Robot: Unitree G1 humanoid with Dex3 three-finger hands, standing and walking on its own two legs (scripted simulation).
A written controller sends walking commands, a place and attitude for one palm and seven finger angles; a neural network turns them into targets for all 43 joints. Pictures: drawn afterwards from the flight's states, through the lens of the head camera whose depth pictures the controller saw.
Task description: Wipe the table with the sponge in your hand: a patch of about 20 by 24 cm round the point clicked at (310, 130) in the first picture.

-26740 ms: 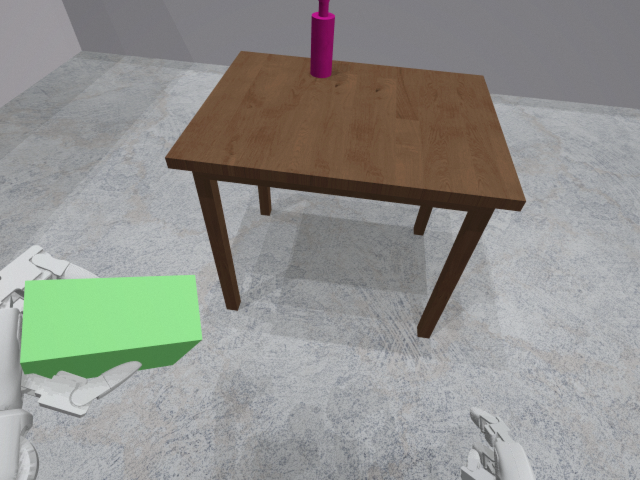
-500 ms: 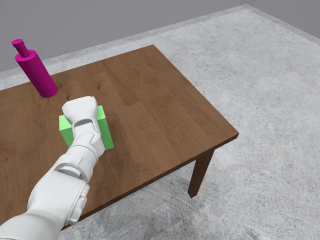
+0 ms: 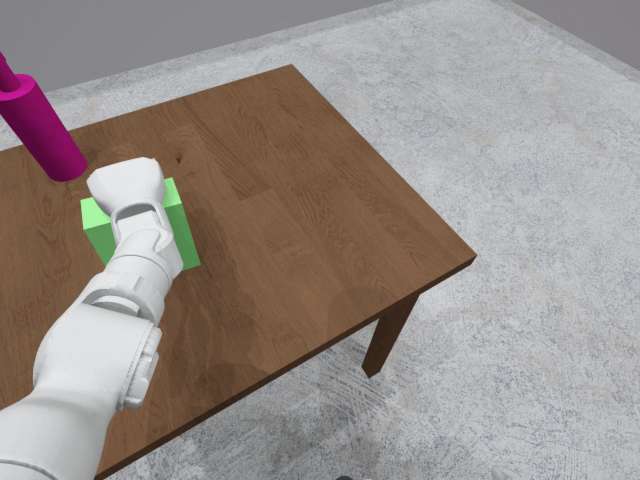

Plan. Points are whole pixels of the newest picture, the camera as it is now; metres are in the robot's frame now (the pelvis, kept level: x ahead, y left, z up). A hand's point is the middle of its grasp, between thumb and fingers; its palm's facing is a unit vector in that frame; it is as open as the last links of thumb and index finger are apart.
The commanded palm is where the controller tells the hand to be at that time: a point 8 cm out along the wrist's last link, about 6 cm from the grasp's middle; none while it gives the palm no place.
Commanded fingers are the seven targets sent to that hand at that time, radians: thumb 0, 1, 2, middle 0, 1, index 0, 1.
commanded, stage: wipe forward along the third lane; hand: left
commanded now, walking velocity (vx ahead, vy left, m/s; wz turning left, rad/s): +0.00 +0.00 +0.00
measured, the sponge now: (150, 245) +0.45 +0.24 -0.02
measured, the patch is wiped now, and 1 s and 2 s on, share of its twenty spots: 0.95 1.00 1.00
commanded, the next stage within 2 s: wipe back along the third lane in 0.14 s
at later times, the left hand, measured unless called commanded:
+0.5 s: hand (133, 201) +0.49 +0.25 +0.04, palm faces -0.07 -0.01 -1.00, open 10.2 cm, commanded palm +0.46 +0.23 +0.07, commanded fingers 0.00 0.10 1.30 -1.20 -1.60 -1.20 -1.60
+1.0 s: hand (142, 226) +0.45 +0.23 +0.04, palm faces -0.02 -0.02 -1.00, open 10.3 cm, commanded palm +0.40 +0.20 +0.07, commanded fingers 0.00 0.10 1.30 -1.20 -1.60 -1.20 -1.60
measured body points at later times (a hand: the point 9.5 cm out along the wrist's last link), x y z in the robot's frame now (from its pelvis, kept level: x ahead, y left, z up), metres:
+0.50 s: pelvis +0.02 +0.02 +0.00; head +0.09 +0.03 +0.44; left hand +0.49 +0.25 +0.09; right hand +0.06 -0.24 -0.14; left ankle -0.01 +0.11 -0.72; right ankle +0.04 -0.09 -0.72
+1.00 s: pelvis +0.05 +0.03 +0.01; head +0.07 +0.04 +0.46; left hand +0.44 +0.22 +0.09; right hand +0.24 -0.19 -0.10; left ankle -0.01 +0.11 -0.72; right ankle +0.04 -0.09 -0.72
